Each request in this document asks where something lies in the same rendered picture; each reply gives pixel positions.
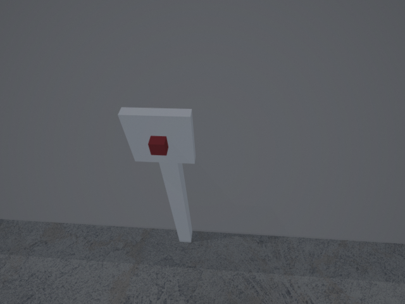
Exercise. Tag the button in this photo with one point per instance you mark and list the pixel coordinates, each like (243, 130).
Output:
(158, 145)

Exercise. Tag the panel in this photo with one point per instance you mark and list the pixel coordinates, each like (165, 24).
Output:
(139, 124)

